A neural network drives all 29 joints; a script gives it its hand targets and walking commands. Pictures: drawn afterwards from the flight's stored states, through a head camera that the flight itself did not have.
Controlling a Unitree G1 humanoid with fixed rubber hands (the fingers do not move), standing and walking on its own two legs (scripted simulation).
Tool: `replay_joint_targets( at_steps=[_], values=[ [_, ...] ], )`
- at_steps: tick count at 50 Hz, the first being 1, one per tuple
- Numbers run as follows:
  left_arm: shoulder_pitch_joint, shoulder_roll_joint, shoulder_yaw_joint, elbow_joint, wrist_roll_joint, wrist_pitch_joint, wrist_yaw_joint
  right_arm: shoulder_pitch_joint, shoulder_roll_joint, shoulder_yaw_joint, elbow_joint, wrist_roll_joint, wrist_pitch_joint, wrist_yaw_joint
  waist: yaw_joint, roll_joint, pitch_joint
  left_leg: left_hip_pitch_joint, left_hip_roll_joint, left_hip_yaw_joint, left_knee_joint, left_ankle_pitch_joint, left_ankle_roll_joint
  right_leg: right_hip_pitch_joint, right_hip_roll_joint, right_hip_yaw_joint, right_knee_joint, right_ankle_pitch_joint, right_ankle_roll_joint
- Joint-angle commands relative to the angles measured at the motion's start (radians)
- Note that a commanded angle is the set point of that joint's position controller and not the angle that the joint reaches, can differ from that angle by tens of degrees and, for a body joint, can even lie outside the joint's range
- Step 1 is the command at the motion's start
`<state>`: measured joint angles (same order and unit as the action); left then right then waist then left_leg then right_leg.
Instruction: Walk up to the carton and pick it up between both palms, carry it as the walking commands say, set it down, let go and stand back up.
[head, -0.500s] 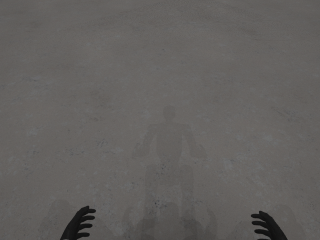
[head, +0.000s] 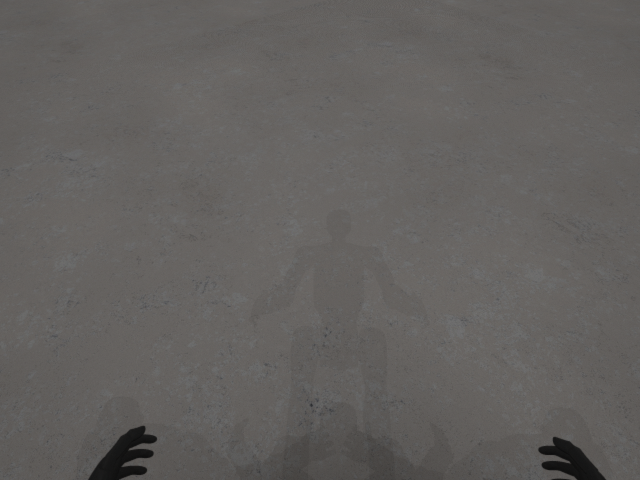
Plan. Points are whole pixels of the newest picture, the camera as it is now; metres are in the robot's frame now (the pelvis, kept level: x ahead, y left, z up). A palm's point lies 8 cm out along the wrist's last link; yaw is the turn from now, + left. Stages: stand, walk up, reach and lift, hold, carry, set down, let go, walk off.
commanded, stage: stand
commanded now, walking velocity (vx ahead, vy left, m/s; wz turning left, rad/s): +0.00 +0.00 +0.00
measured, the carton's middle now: out of the picture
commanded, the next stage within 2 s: walk up in 1.38 s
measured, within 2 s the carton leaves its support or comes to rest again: neither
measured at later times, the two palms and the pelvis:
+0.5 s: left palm out of the picture +0.12 +0.31 -0.07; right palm out of the picture +0.12 -0.31 -0.07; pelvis +0.00 +0.00 +0.02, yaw +0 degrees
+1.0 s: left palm out of the picture +0.10 +0.31 -0.08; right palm out of the picture +0.10 -0.31 -0.08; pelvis +0.00 +0.00 +0.03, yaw +0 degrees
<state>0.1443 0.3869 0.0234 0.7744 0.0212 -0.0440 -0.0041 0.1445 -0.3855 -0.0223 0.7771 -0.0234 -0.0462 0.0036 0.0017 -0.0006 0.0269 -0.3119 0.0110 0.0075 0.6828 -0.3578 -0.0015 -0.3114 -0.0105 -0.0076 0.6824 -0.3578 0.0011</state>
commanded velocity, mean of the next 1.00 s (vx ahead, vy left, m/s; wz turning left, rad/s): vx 0.00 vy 0.00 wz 0.00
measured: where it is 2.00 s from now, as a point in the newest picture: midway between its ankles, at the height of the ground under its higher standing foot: outside the picture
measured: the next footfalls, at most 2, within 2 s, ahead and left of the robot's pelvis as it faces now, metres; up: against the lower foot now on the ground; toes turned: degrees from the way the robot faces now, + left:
left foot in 1.92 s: +0.01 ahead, +0.14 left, +0.00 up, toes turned +17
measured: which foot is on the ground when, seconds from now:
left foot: down 0.00-1.00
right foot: down 0.00-1.00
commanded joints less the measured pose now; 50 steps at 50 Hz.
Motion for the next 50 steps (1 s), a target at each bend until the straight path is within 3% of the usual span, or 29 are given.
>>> replay_joint_targets(
  at_steps=[1,29,50],
  values=[
    [-0.047,0.169,0.038,-0.041,-0.003,-0.012,0.004,-0.047,-0.169,-0.038,-0.041,0.003,-0.012,-0.004,0.000,0.002,-0.072,0.033,0.078,-0.094,-0.136,0.190,0.063,0.032,-0.078,0.094,-0.136,0.183,-0.067],
    [-0.104,0.178,0.009,0.181,-0.009,0.003,0.003,-0.101,-0.176,-0.013,0.181,0.010,0.004,-0.002,0.001,0.001,-0.047,0.164,0.104,-0.093,-0.345,0.251,0.035,0.155,-0.107,0.094,-0.347,0.238,-0.037],
    [-0.104,0.185,0.006,0.238,-0.010,0.011,0.006,-0.100,-0.183,-0.011,0.237,0.011,0.012,-0.005,0.001,0.001,-0.041,0.184,0.113,-0.094,-0.384,0.255,0.028,0.171,-0.114,0.094,-0.386,0.242,-0.030]
  ],
)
